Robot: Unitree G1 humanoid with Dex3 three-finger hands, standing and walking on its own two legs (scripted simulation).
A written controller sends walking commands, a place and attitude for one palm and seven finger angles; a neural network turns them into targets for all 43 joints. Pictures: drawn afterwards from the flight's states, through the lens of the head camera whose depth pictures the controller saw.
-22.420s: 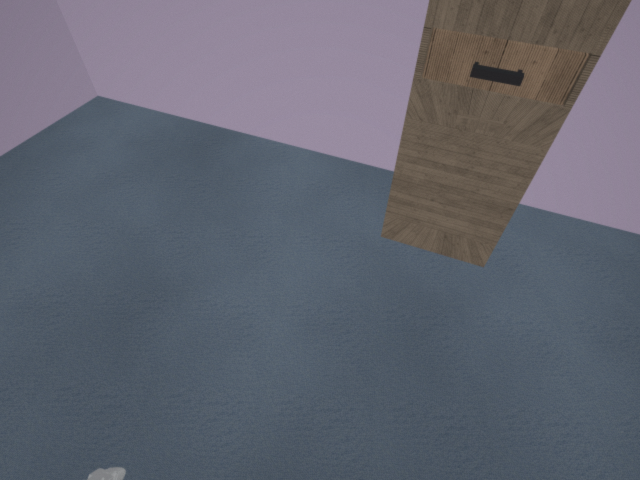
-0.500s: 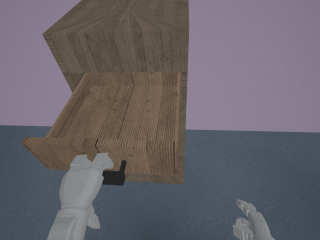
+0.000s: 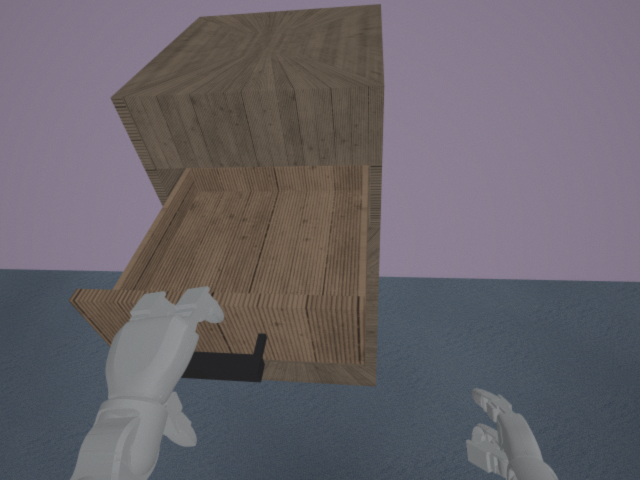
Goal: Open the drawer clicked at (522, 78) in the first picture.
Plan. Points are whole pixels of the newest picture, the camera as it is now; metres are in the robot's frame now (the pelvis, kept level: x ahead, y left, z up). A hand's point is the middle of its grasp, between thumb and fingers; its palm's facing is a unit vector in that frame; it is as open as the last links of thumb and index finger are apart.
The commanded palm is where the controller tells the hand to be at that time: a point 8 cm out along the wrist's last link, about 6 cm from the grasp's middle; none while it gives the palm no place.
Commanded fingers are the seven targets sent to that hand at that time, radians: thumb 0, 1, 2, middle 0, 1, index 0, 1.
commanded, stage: lift the hand off the handle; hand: left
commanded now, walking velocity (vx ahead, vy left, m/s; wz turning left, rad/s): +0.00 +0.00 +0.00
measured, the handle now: (216, 351) +0.26 +0.19 +0.03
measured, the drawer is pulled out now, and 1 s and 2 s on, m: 0.30 0.30 0.30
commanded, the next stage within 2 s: draw the hand back to the body in 0.72 s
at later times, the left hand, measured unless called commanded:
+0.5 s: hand (163, 321) +0.23 +0.20 +0.15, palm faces +0.15 -0.16 -0.98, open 13.9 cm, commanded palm +0.19 +0.20 +0.21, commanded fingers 0.00 -0.50 0.30 -0.30 -1.20 -0.30 -1.20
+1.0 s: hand (148, 315) +0.23 +0.21 +0.16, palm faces +0.13 -0.15 -0.98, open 13.9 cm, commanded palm +0.19 +0.21 +0.23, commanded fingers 0.00 -0.50 0.30 -0.30 -1.20 -0.30 -1.20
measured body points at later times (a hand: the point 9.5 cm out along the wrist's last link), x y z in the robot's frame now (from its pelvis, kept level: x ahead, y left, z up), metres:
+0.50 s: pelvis +0.00 +0.00 +0.01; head -0.02 -0.05 +0.46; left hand +0.22 +0.21 +0.20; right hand +0.24 -0.18 -0.07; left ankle +0.04 +0.12 -0.72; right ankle -0.03 -0.09 -0.72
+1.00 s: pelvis +0.00 +0.00 +0.01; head -0.02 -0.05 +0.46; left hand +0.22 +0.22 +0.21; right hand +0.24 -0.19 -0.07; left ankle +0.04 +0.12 -0.72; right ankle -0.03 -0.09 -0.72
